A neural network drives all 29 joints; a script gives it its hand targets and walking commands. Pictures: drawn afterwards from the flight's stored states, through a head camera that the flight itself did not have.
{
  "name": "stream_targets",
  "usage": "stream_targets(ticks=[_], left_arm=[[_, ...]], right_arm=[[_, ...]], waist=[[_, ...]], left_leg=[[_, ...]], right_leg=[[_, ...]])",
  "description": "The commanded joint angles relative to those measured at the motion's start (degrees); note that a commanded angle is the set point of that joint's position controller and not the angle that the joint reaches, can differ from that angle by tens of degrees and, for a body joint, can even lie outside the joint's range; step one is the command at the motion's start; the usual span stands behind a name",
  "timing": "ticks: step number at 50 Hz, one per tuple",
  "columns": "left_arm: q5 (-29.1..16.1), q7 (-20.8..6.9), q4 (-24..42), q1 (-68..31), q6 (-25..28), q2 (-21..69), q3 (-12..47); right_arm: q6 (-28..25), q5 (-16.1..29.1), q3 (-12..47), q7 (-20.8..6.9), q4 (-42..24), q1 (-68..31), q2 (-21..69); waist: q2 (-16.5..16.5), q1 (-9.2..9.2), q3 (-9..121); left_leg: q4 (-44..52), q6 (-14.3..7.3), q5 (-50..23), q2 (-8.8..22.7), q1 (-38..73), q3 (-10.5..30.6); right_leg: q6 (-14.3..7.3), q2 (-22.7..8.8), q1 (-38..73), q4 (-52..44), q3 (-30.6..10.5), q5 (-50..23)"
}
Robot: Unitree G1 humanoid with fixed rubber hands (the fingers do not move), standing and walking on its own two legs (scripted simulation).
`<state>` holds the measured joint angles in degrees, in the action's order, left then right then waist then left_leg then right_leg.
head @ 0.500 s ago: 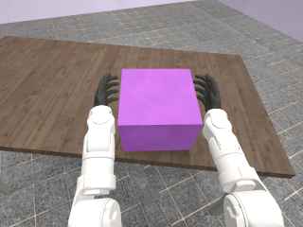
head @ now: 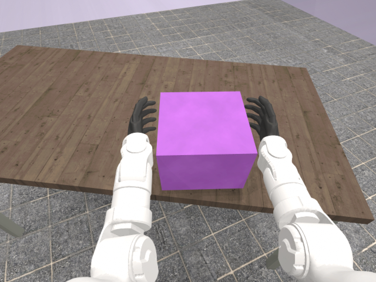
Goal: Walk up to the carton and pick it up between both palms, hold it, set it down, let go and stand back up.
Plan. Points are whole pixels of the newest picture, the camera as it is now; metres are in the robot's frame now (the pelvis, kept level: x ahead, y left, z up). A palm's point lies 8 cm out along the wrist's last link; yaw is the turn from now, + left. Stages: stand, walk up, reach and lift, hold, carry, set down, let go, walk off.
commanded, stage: set down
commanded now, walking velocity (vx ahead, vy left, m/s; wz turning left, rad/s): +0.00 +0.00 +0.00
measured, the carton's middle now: (201, 140) +0.41 +0.02 +0.07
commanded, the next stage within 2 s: none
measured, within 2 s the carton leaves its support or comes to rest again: rests again in 1.72 s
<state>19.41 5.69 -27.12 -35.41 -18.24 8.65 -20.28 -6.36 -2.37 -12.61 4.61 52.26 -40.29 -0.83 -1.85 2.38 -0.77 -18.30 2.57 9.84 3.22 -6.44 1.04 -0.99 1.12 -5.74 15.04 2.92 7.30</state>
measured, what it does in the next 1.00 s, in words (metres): stands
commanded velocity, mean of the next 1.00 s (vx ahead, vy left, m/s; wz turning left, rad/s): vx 0.00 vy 0.00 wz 0.00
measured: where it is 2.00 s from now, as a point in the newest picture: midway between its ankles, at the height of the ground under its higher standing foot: outside the picture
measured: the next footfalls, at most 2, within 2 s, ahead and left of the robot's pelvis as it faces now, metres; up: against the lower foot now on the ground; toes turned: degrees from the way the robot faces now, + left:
none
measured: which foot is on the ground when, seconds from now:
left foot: down 0.00-1.00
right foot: down 0.00-1.00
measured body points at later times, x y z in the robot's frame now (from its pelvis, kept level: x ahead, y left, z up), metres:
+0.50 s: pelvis +0.01 -0.01 +0.00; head +0.02 +0.00 +0.45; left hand +0.40 +0.16 +0.09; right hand +0.44 -0.13 +0.10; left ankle +0.00 +0.14 -0.75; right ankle +0.01 -0.11 -0.75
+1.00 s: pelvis +0.01 -0.01 +0.00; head +0.07 -0.02 +0.44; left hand +0.42 +0.15 +0.05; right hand +0.47 -0.13 +0.07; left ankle +0.00 +0.14 -0.75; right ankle +0.01 -0.11 -0.75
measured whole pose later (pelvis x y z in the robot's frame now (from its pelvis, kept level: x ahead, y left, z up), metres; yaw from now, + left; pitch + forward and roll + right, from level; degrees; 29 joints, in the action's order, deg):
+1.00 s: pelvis +0.01 -0.01 +0.00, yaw -1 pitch +13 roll -1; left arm 18.7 8.8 -46.1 -41.5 -2.5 9.2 -28.7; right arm -13.3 -15.5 -26.2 0.3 67.0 -50.6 -2.7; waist 0.1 6.3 7.2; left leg -19.0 3.7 9.1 4.7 -23.0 0.2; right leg -2.1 2.5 -23.3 16.7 2.2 6.7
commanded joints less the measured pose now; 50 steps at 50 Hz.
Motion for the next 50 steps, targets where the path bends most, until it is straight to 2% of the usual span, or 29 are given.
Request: stream_targets(ticks=[1, 3, 4, 5, 8, 9, 12, 14, 18, 20, 21, 22, 23, 25, 26, 30, 31, 32, 34, 37, 40, 44, 46, 50], left_arm=[[-4.65, -6.04, 4.71, -42.23, 7.25, 28.32, 23.53], [-4.0, -5.64, 3.09, -43.19, 8.31, 28.03, 21.93], [-3.55, -5.57, 1.66, -42.89, 8.68, 27.73, 20.7], [-3.41, -5.68, 1.06, -43.38, 8.88, 27.86, 20.3], [-2.99, -5.52, -0.64, -44.59, 10.08, 27.63, 18.4], [-3.06, -5.37, -0.9, -45.69, 10.59, 28.05, 18.43], [-2.21, -5.29, -2.52, -45.51, 11.71, 27.36, 16.85], [-1.72, -5.46, -3.61, -45.27, 12.13, 26.67, 15.54], [-0.78, -5.45, -5.05, -46.02, 12.9, 26.23, 13.46], [-1.21, -5.22, -4.38, -46.55, 13.64, 26.34, 13.78], [-1.14, -5.15, -4.48, -47.28, 13.98, 26.56, 13.63], [-1.07, -4.99, -4.82, -47.02, 14.38, 26.53, 13.38], [-0.95, -4.92, -4.38, -47.2, 14.58, 26.63, 13.75], [-0.55, -4.49, -4.98, -46.79, 14.96, 26.29, 13.24], [-0.92, -4.4, -5.34, -47.41, 15.26, 26.96, 13.71], [-0.65, -3.82, -6.21, -46.48, 16.37, 26.67, 13.16], [-0.67, -3.77, -6.33, -47.11, 16.64, 26.77, 12.97], [-0.63, -3.62, -6.61, -47.02, 16.96, 26.95, 12.85], [-0.41, -3.33, -6.95, -47.28, 17.47, 26.65, 12.5], [-0.71, -2.93, -8.32, -47.65, 17.99, 26.92, 11.91], [-0.76, -2.68, -9.01, -47.04, 18.96, 27.22, 12.16], [-1.14, -2.23, -9.53, -47.65, 20.15, 27.38, 12.34], [-1.25, -2.11, -10.17, -47.16, 20.51, 27.34, 12.45], [-1.11, -1.69, -11.4, -48.55, 21.43, 26.4, 11.56]], right_arm=[[-6.3, -3.7, 13.49, -8.9, -12.49, -45.92, 25.89], [-6.6, -4.99, 11.98, -9.37, -10.54, -46.17, 26.2], [-6.5, -5.73, 11.17, -9.52, -8.56, -45.46, 26.06], [-6.71, -6.33, 10.31, -9.6, -7.68, -45.86, 25.86], [-7.03, -7.6, 8.17, -10.16, -5.06, -46.63, 25.88], [-7.34, -8.36, 7.82, -10.17, -5.15, -47.01, 26.33], [-7.58, -9.09, 7.16, -10.3, -3.84, -47.16, 27.0], [-7.28, -9.57, 6.25, -10.32, -1.51, -46.27, 27.06], [-7.38, -10.76, 4.95, -10.72, -0.89, -47.14, 27.62], [-7.85, -11.06, 4.92, -10.86, -0.78, -47.07, 27.76], [-7.85, -11.56, 4.05, -10.92, 0.0, -47.03, 27.86], [-8.04, -11.46, 4.3, -10.95, -0.17, -47.44, 28.08], [-8.08, -11.6, 4.16, -11.08, 0.34, -46.77, 27.83], [-8.36, -11.75, 4.35, -11.31, 0.52, -47.06, 27.81], [-8.63, -11.82, 3.66, -11.42, 0.73, -47.51, 27.88], [-8.94, -12.61, 3.55, -11.7, 1.73, -47.11, 27.84], [-9.12, -12.85, 3.01, -11.81, 2.29, -47.6, 27.89], [-9.2, -12.98, 3.36, -11.88, 2.34, -47.63, 28.12], [-9.33, -13.72, 2.31, -12.18, 3.44, -47.21, 27.87], [-9.74, -14.37, 1.73, -12.49, 3.67, -48.3, 27.49], [-10.33, -15.28, 0.6, -12.5, 5.58, -47.49, 27.36], [-10.72, -15.82, 0.49, -12.78, 7.44, -47.27, 27.42], [-11.02, -15.44, 0.48, -12.81, 7.68, -47.92, 27.31], [-10.94, -16.55, -0.65, -13.23, 11.07, -47.97, 26.94]], waist=[[2.06, 0.2, 35.61], [2.3, 1.12, 36.24], [1.43, 1.25, 35.36], [1.82, 0.94, 35.5], [2.04, 1.57, 36.67], [1.99, 1.22, 37.81], [1.44, 2.08, 38.19], [0.87, 1.69, 37.04], [-0.26, 2.36, 37.34], [-0.01, 2.22, 38.88], [0.24, 1.5, 39.39], [0.41, 2.12, 39.87], [0.94, 1.6, 40.61], [0.82, 2.71, 41.2], [1.36, 1.99, 42.94], [0.53, 3.17, 44.19], [0.46, 2.73, 44.55], [0.64, 3.41, 44.85], [0.66, 3.11, 44.98], [-0.16, 4.1, 46.57], [0.0, 3.32, 49.0], [-0.6, 3.43, 50.73], [0.2, 3.59, 51.04], [-0.72, 3.86, 51.08]], left_leg=[[0.36, -0.36, -18.47, -2.0, 6.87, -6.17], [0.74, -0.48, -18.08, -1.92, 6.2, -6.52], [0.94, -0.75, -17.86, -1.84, 5.38, -6.58], [0.98, -0.75, -17.45, -1.81, 5.03, -6.68], [1.28, -0.68, -17.14, -1.84, 3.71, -7.0], [1.11, -0.68, -17.33, -1.92, 3.72, -7.12], [1.2, -0.85, -17.0, -2.15, 1.56, -7.39], [1.43, -1.09, -16.49, -2.07, -0.2, -7.41], [2.02, -1.61, -15.65, -2.32, -2.53, -7.7], [1.44, -1.29, -16.76, -2.33, -2.91, -7.59], [1.34, -1.13, -17.49, -2.45, -2.49, -7.54], [1.08, -1.09, -18.11, -2.28, -2.75, -7.49], [0.77, -0.83, -18.97, -2.32, -2.47, -7.52], [0.75, -0.87, -19.23, -2.09, -3.07, -7.46], [0.24, -0.51, -20.21, -1.95, -2.24, -7.52], [-0.23, -0.57, -21.37, -1.76, -3.4, -7.54], [-0.16, -0.59, -21.01, -1.82, -4.01, -7.54], [-0.09, -0.6, -21.18, -1.77, -4.35, -7.57], [-0.25, -0.53, -21.27, -1.69, -4.36, -7.41], [-0.61, -0.61, -21.42, -1.41, -4.56, -7.5], [-1.52, -0.19, -23.61, -1.27, -4.4, -7.48], [-2.36, -0.11, -25.14, -1.2, -5.22, -7.38], [-2.81, 0.05, -26.26, -1.23, -5.44, -7.45], [-2.84, -0.31, -25.16, -1.2, -6.98, -7.49]], right_leg=[[1.92, 0.83, 10.39, 1.27, 4.0, -14.61], [1.85, 0.55, 10.56, 1.31, 3.7, -14.25], [1.91, 0.45, 11.28, 1.38, 3.5, -14.98], [1.85, 0.35, 11.48, 1.69, 3.41, -15.4], [1.75, 0.21, 12.19, 1.73, 3.25, -15.97], [1.84, 0.05, 12.51, 2.01, 3.43, -16.81], [2.32, -0.2, 14.11, 2.93, 3.02, -19.29], [2.56, -0.35, 14.99, 3.14, 2.76, -20.57], [3.11, -0.57, 16.3, 4.05, 2.35, -22.67], [3.02, -0.47, 16.44, 4.68, 2.31, -24.65], [3.11, -0.38, 16.12, 4.58, 2.35, -25.2], [3.1, -0.34, 16.26, 4.84, 2.59, -25.92], [3.01, -0.38, 16.12, 5.2, 2.42, -26.9], [2.9, -0.33, 15.61, 5.32, 2.36, -27.25], [2.68, -0.15, 14.87, 5.39, 2.48, -27.86], [2.65, -0.17, 14.7, 6.09, 2.22, -30.13], [2.69, -0.1, 14.53, 6.29, 2.35, -30.05], [2.9, -0.15, 14.87, 6.53, 2.46, -30.49], [2.8, -0.02, 14.05, 6.58, 2.54, -29.65], [2.61, 0.2, 12.57, 6.64, 2.71, -29.24], [2.47, 0.41, 11.79, 7.03, 2.84, -31.52], [2.39, 0.63, 11.17, 7.98, 2.75, -33.77], [2.3, 0.63, 10.53, 8.16, 2.6, -34.47], [2.45, 0.6, 9.58, 8.27, 2.23, -33.91]])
